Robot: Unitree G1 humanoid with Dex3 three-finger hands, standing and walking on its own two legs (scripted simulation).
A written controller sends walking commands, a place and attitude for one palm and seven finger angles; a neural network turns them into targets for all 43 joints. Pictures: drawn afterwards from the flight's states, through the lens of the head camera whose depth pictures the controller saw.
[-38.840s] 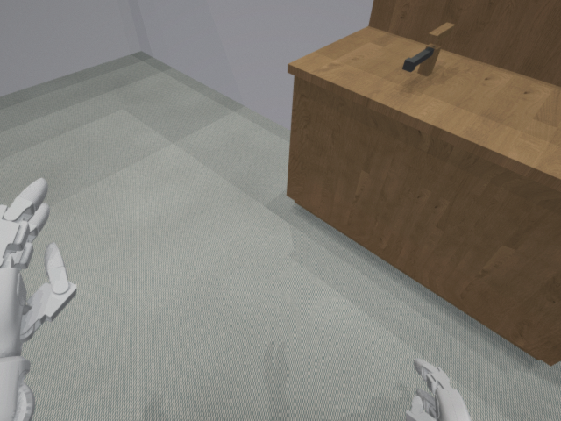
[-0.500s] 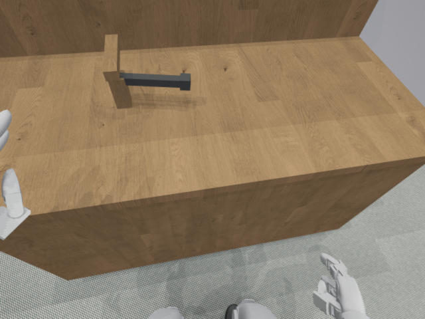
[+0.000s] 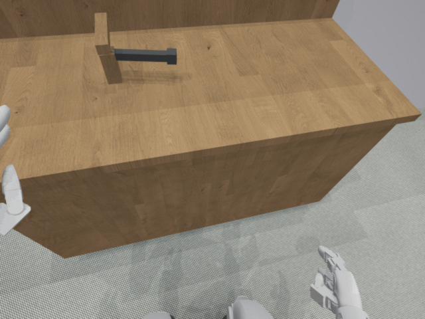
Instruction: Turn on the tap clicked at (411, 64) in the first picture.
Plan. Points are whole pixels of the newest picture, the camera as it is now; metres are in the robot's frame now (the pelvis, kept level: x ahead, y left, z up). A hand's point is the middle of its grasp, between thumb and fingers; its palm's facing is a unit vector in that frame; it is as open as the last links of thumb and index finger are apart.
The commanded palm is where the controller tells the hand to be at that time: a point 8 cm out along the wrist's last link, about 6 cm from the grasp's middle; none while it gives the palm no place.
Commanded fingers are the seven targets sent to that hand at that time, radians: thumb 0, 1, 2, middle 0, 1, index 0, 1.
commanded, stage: stop stepping back and stand still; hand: left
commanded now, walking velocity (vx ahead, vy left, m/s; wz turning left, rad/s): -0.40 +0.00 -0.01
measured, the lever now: (171, 56) +0.70 +0.15 +0.06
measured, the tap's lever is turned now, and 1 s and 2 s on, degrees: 79 79 79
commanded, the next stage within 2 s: stand and check the lever's angle in 1.72 s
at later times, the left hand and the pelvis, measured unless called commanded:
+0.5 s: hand out of the picture +0.11 +0.23 +0.17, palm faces +0.39 -0.83 -0.39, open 7.4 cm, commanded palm +0.06 +0.26 +0.18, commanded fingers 0.00 0.90 0.90 -0.20 -0.30 -0.20 -0.30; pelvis -0.11 -0.02 +0.00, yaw -1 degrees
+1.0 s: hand out of the picture +0.06 +0.22 +0.16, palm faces +0.40 -0.85 -0.33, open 7.4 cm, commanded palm +0.01 +0.26 +0.18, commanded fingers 0.00 0.90 0.90 -0.20 -0.30 -0.20 -0.30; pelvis -0.14 -0.02 +0.00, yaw +1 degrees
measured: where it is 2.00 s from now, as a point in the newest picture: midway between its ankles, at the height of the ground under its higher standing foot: outside the picture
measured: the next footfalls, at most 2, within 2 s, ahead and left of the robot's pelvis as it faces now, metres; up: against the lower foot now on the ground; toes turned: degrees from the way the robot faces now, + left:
right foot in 0.14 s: +0.05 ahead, -0.14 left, +0.00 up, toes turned -1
left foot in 0.34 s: -0.06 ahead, +0.10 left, +0.00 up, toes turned +3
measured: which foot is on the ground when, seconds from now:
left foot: down 0.00-0.12, up 0.14-0.32, down 0.34-1.00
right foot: up 0.00-0.12, down 0.14-0.34, up 0.36-0.52, down 0.54-1.00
